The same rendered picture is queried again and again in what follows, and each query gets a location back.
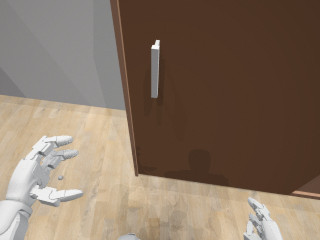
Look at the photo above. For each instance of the robot left hand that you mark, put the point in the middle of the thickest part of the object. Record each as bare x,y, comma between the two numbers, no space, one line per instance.
23,182

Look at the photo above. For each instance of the handle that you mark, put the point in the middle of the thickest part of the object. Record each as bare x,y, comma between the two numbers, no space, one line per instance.
155,52

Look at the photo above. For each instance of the robot right hand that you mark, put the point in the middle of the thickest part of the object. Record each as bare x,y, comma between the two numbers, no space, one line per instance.
267,229

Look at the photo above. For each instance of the robot left forearm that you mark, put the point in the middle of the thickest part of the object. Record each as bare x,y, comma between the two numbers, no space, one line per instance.
14,215

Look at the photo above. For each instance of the wardrobe door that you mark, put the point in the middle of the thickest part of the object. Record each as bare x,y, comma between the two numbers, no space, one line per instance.
312,186
238,101

